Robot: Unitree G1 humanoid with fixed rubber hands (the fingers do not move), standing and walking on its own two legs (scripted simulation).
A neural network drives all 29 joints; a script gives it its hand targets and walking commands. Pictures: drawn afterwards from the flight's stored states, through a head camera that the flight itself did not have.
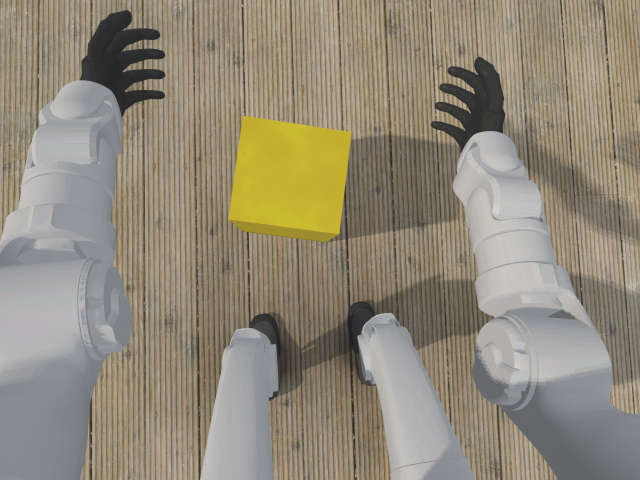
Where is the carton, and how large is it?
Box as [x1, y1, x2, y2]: [228, 116, 351, 241]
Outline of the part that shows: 243,116 228,219 243,231 319,241 327,241 338,234 351,132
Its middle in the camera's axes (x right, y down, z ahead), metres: -0.06 -0.12 +0.86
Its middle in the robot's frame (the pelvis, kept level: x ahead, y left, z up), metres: +0.51 +0.00 -0.53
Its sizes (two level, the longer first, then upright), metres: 0.210 0.200 0.250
